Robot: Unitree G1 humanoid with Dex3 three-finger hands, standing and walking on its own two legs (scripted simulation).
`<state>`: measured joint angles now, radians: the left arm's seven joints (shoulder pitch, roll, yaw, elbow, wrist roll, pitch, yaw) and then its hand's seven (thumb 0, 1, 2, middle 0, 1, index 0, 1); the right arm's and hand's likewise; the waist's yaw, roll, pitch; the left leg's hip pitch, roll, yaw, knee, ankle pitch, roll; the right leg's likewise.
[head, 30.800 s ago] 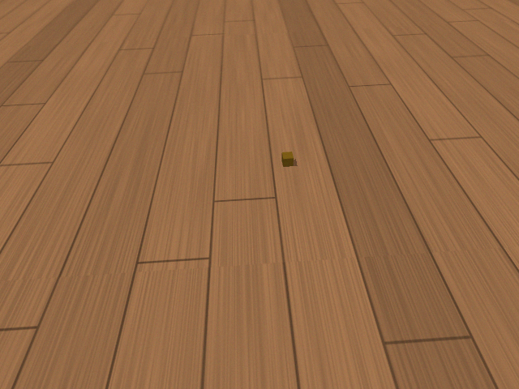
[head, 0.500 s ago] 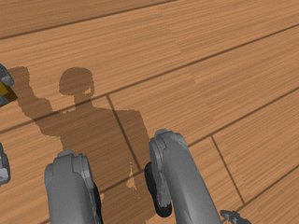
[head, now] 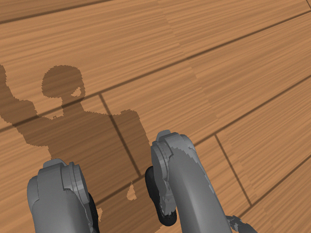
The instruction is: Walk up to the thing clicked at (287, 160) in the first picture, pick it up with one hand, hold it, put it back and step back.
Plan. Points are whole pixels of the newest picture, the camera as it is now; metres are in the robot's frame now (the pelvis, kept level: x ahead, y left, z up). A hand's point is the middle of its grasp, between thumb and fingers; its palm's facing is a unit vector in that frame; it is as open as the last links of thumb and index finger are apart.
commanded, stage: lower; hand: left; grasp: from above
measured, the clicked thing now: out of the picture +0.51 +0.35 -0.21
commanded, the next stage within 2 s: rest in 0.34 s
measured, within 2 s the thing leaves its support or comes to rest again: rests again in 1.08 s
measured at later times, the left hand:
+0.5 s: hand out of the picture +0.49 +0.33 -0.21, palm faces -0.42 -0.12 -0.90, open 6.2 cm
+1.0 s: hand out of the picture +0.50 +0.32 -0.24, palm faces -0.42 -0.14 -0.90, open 6.4 cm
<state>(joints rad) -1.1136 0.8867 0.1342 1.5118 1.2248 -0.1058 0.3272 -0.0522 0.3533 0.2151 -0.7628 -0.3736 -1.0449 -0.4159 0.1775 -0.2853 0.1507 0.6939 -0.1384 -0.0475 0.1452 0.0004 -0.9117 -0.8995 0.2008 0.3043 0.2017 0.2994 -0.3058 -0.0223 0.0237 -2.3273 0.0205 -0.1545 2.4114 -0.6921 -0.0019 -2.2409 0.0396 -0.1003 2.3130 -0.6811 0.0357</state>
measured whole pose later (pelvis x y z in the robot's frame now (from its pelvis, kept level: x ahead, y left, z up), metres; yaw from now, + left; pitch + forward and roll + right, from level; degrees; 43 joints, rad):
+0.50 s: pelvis +0.00 +0.00 -0.02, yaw -2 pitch +31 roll -12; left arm -1.13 0.98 0.15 1.58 1.26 -0.15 0.40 -0.05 0.33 0.25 -0.78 -0.36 -1.11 -0.44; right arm 0.16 -0.32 0.22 0.66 -0.17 -0.08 0.15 0.00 -0.91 -0.90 0.20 0.30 0.20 0.30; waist -0.34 -0.07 0.11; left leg -2.36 0.02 -0.20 2.49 -0.69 0.00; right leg -2.26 0.05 -0.14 2.35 -0.67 0.04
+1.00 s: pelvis +0.00 +0.00 -0.02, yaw -4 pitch +30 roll -13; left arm -1.15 1.05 0.13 1.66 1.24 -0.14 0.48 -0.06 0.32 0.27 -0.79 -0.31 -1.09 -0.40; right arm 0.14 -0.33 0.30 0.63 -0.19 -0.14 0.17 0.00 -0.90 -0.90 0.20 0.30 0.20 0.30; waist -0.39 -0.12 0.16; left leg -2.36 0.03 -0.24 2.51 -0.71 0.00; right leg -2.24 0.07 -0.16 2.35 -0.66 0.05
